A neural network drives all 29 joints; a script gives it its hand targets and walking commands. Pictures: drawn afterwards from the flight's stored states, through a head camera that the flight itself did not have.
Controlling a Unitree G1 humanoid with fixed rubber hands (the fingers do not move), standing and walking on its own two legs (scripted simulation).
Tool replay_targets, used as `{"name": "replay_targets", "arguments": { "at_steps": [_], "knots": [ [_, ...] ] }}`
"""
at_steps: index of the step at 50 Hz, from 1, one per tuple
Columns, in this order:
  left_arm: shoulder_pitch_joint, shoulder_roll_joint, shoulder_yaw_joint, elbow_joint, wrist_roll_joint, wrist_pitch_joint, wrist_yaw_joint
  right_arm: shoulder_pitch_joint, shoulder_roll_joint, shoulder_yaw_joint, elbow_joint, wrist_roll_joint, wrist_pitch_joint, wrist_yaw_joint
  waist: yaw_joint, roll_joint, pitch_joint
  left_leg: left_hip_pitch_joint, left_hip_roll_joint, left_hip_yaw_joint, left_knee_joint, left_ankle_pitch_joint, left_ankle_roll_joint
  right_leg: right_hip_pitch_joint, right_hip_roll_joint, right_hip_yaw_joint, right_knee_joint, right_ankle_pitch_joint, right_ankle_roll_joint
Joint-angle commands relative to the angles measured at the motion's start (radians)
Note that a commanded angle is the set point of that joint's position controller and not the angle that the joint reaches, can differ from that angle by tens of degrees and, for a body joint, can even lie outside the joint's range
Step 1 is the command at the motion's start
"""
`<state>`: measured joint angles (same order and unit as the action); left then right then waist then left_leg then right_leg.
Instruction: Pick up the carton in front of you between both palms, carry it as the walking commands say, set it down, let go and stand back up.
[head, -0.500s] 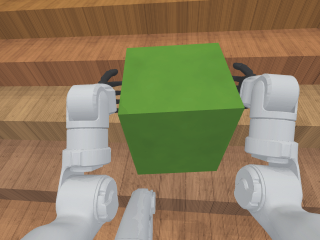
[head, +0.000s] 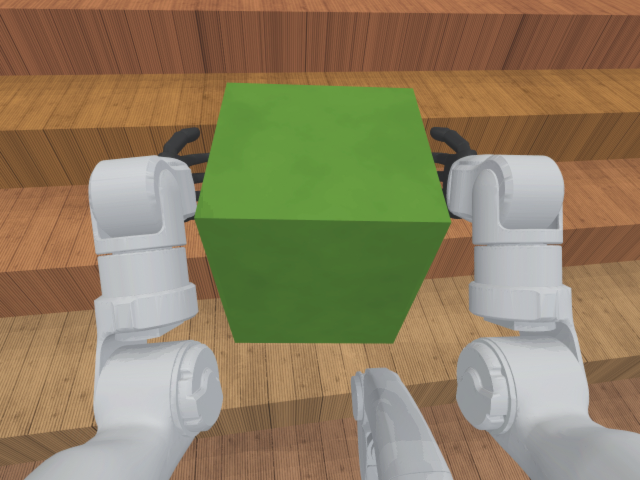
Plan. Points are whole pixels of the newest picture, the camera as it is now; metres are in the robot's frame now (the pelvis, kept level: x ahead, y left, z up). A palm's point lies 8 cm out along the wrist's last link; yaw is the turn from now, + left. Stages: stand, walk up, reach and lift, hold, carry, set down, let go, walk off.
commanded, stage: carry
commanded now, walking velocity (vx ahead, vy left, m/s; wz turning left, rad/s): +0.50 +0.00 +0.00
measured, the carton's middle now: (317, 224) +0.40 -0.02 +0.14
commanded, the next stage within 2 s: none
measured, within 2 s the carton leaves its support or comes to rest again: neither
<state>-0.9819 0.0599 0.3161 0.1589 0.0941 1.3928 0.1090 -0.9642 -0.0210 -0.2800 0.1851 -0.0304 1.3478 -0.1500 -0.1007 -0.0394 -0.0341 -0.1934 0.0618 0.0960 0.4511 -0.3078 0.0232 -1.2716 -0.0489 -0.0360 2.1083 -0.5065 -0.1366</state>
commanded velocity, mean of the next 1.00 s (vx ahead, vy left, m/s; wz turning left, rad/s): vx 0.50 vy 0.00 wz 0.00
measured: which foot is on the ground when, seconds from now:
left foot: down 0.00-0.16, up 0.18-0.64, down 0.66-1.00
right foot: up 0.00-0.10, down 0.12-0.70, up 0.72-1.00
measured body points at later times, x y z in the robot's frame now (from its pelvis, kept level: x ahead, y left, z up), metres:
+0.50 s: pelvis +0.27 -0.02 +0.17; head +0.28 -0.04 +0.62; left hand +0.65 +0.15 +0.38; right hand +0.68 -0.15 +0.37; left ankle +0.31 +0.10 -0.25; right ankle +0.26 -0.13 -0.57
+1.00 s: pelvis +0.55 +0.06 +0.34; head +0.58 +0.07 +0.78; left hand +0.96 +0.20 +0.50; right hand +0.93 -0.11 +0.51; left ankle +0.55 +0.15 -0.39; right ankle +0.58 -0.05 -0.13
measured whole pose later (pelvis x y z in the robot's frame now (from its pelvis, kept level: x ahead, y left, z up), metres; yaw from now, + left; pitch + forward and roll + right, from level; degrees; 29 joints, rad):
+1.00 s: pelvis +0.55 +0.06 +0.34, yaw +0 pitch +3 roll +1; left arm -0.90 0.05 0.32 0.13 0.09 1.37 0.10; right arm -0.91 0.01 -0.26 0.17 -0.04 1.32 -0.17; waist -0.09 -0.05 -0.01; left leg -0.33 0.01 0.14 0.58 -0.30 0.06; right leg -1.09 -0.02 -0.02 1.97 -0.42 -0.13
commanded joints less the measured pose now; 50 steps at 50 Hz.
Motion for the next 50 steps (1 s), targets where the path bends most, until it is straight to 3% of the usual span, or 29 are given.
{"name": "replay_targets", "arguments": {
  "at_steps": [1,2,3,4,5,6,7,8,9,10,14,19,22,24,25,27,29,30,32,33,34,35,36,37,40,42,46,49,50],
  "knots": [
    [-0.685,-0.981,-0.524,0.048,-0.368,0.000,-0.137,-0.770,0.972,0.470,-0.060,0.422,0.033,0.270,0.066,0.159,-0.225,0.119,0.164,-0.170,-0.399,0.094,0.175,0.019,-0.066,-0.110,-0.358,0.057,0.032],
    [-0.738,-0.995,-0.539,0.039,-0.387,0.004,-0.134,-0.806,0.967,0.451,-0.050,0.418,0.042,0.271,0.090,0.217,-0.213,-0.069,0.104,-0.028,-0.507,0.272,0.174,0.313,-0.043,-0.164,-0.586,0.060,0.020],
    [-0.759,-1.013,-0.541,0.045,-0.404,0.008,-0.128,-0.796,0.962,0.423,-0.020,0.398,0.053,0.271,0.128,0.301,-0.291,-0.165,0.071,0.112,-0.427,0.787,0.175,0.591,0.010,-0.218,-0.708,0.194,-0.006],
    [-0.778,-1.036,-0.542,0.067,-0.424,0.010,-0.126,-0.753,0.942,0.395,0.018,0.383,0.063,0.269,0.143,0.334,-0.393,-0.089,0.094,0.110,-0.295,1.299,0.181,0.736,0.072,-0.264,-0.772,0.288,-0.030],
    [-0.746,-1.067,-0.540,0.082,-0.452,0.008,-0.128,-0.742,0.932,0.385,0.031,0.368,0.068,0.268,0.227,0.407,-0.519,0.028,0.131,0.119,-0.114,1.690,0.168,0.825,0.117,-0.305,-0.807,0.292,-0.041],
    [-0.765,-1.093,-0.536,0.070,-0.473,0.000,-0.132,-0.755,0.933,0.367,0.054,0.349,0.069,0.266,0.301,0.403,-0.594,0.149,0.137,0.127,0.115,1.829,0.147,0.898,0.168,-0.319,-0.979,0.236,-0.027],
    [-0.809,-1.124,-0.543,0.058,-0.493,-0.009,-0.140,-0.741,0.939,0.352,0.092,0.325,0.065,0.265,0.328,0.283,-0.654,0.186,0.087,0.121,0.404,1.673,0.103,1.024,0.197,-0.239,-1.242,0.280,-0.031],
    [-0.797,-1.168,-0.557,0.051,-0.520,-0.023,-0.155,-0.715,0.923,0.344,0.099,0.297,0.055,0.259,0.305,0.160,-0.613,0.015,0.026,0.004,0.668,1.024,0.044,1.156,0.117,0.067,-1.526,0.446,-0.025],
    [-0.836,-1.178,-0.576,0.045,-0.542,-0.049,-0.168,-0.641,0.949,0.303,0.134,0.260,0.040,0.254,0.249,-0.237,-0.738,-0.411,-0.214,-0.095,1.251,0.164,-0.053,1.430,-0.248,0.771,-1.686,1.039,-0.271],
    [-0.854,-1.239,-0.583,0.009,-0.589,-0.060,-0.187,-0.641,0.911,0.283,0.133,0.216,0.025,0.245,0.206,-0.113,-0.857,-0.429,-0.182,-0.311,1.539,0.147,0.017,1.446,-0.258,0.795,-1.597,0.912,-0.312],
    [-1.056,-1.306,-0.625,-0.198,-0.670,-0.099,-0.226,-0.776,0.937,0.327,-0.015,0.225,0.010,0.219,0.138,-0.009,-0.512,-0.680,-0.056,-0.249,1.444,0.140,0.103,1.209,-0.177,0.510,-1.619,0.112,-0.106],
    [-0.886,-1.217,-0.582,-0.146,-0.595,-0.059,-0.213,-0.699,0.951,0.414,-0.054,0.272,0.026,0.197,0.166,0.028,-0.495,-0.768,-0.009,-0.078,1.192,0.121,0.105,1.271,-0.194,0.278,-1.667,0.347,-0.125],
    [-0.754,-1.114,-0.527,-0.045,-0.506,-0.027,-0.205,-0.698,0.979,0.458,0.018,0.310,0.049,0.203,0.263,-0.107,-0.446,-1.364,-0.008,-0.155,1.807,-0.278,0.130,1.641,-0.353,0.467,-1.745,0.493,-0.218],
    [-0.741,-1.066,-0.512,-0.002,-0.474,-0.019,-0.205,-0.709,0.981,0.462,0.066,0.321,0.056,0.205,0.276,-0.024,-0.369,-1.613,0.023,-0.185,1.900,-0.368,0.134,1.774,-0.368,0.439,-1.763,0.356,-0.165],
    [-0.752,-1.053,-0.500,-0.001,-0.473,-0.018,-0.209,-0.723,0.981,0.460,0.081,0.327,0.056,0.205,0.230,0.026,-0.331,-1.541,0.043,-0.134,1.753,-0.320,0.127,1.663,-0.286,0.341,-1.798,0.243,-0.097],
    [-0.801,-1.027,-0.472,-0.003,-0.469,-0.013,-0.220,-0.756,0.987,0.447,0.093,0.339,0.054,0.197,0.173,-0.040,-0.233,-1.314,0.064,-0.014,1.515,-0.164,0.081,1.353,-0.207,0.191,-1.941,0.066,-0.038],
    [-0.798,-1.022,-0.441,0.024,-0.473,-0.003,-0.226,-0.800,1.026,0.453,0.108,0.368,0.055,0.185,0.116,-0.193,-0.198,-0.834,0.065,0.068,1.094,-0.153,0.094,1.007,-0.130,-0.026,-2.160,0.353,-0.061],
    [-0.791,-1.017,-0.419,0.071,-0.460,0.006,-0.226,-0.803,1.034,0.452,0.122,0.381,0.055,0.181,0.074,-0.252,-0.268,-0.546,0.011,0.130,0.982,0.019,0.116,0.890,-0.106,-0.162,-2.116,0.832,-0.066],
    [-0.733,-1.011,-0.374,0.141,-0.417,0.004,-0.225,-0.780,1.087,0.454,0.146,0.414,0.044,0.182,-0.030,-0.344,-0.488,-0.302,-0.105,0.219,0.856,0.106,0.147,1.103,-0.141,-0.183,-1.818,1.776,-0.045],
    [-0.713,-1.014,-0.360,0.159,-0.388,-0.002,-0.225,-0.792,1.114,0.457,0.135,0.430,0.031,0.188,-0.104,-0.351,-0.587,-0.186,-0.151,0.221,0.706,0.049,0.135,1.195,-0.155,-0.182,-1.579,1.915,-0.022],
    [-0.702,-1.028,-0.347,0.175,-0.367,-0.013,-0.224,-0.835,1.149,0.475,0.110,0.451,0.015,0.195,-0.135,-0.187,-0.660,-0.011,-0.181,0.142,0.422,0.113,0.126,1.205,-0.098,-0.151,-1.264,1.749,0.024],
    [-0.687,-1.006,-0.323,0.166,-0.328,-0.028,-0.220,-0.864,1.198,0.494,0.072,0.486,-0.001,0.211,-0.063,-0.124,-0.625,0.092,-0.083,-0.147,0.181,0.069,0.119,1.039,-0.061,-0.022,-1.084,1.055,0.058],
    [-0.646,-1.020,-0.310,0.167,-0.323,-0.040,-0.220,-0.838,1.204,0.500,0.043,0.503,-0.031,0.228,-0.034,0.311,-0.704,0.288,0.224,-0.847,-0.036,0.589,0.327,0.674,0.162,0.089,-0.490,0.374,0.154],
    [-0.668,-1.007,-0.297,0.159,-0.288,-0.051,-0.209,-0.905,1.241,0.513,0.000,0.536,-0.042,0.243,-0.027,0.236,-0.822,0.332,0.262,-0.875,0.046,0.651,0.375,0.636,0.161,0.274,-0.159,0.346,0.122],
    [-0.753,-1.060,-0.366,0.026,-0.320,-0.057,-0.194,-1.015,1.272,0.554,-0.199,0.571,-0.078,0.264,0.030,0.133,-0.580,0.196,0.188,-0.652,0.101,0.074,0.237,0.385,0.057,0.224,-0.160,0.371,0.025],
    [-0.761,-1.073,-0.432,-0.044,-0.353,-0.059,-0.180,-0.964,1.275,0.564,-0.221,0.563,-0.074,0.267,0.051,0.121,-0.525,0.190,0.181,-0.521,0.051,-0.042,0.203,0.331,0.021,0.166,-0.209,0.367,0.013],
    [-0.666,-1.089,-0.534,-0.070,-0.384,-0.063,-0.169,-0.780,1.193,0.567,-0.182,0.490,-0.047,0.252,0.022,0.035,-0.512,0.334,0.202,-0.385,0.031,0.247,0.221,0.197,-0.005,0.053,-0.423,0.304,0.014],
    [-0.664,-1.087,-0.587,-0.062,-0.409,-0.049,-0.171,-0.689,1.090,0.542,-0.118,0.426,-0.019,0.250,-0.042,0.185,-0.463,0.577,0.326,-0.473,-0.078,0.354,0.304,-0.252,0.012,0.041,0.132,-0.027,-0.008],
    [-0.676,-1.079,-0.595,-0.044,-0.412,-0.045,-0.170,-0.681,1.063,0.538,-0.098,0.415,-0.012,0.249,-0.050,0.149,-0.423,0.655,0.337,-0.466,-0.083,0.284,0.290,-0.402,-0.008,0.088,0.212,-0.109,-0.017]
  ]
}}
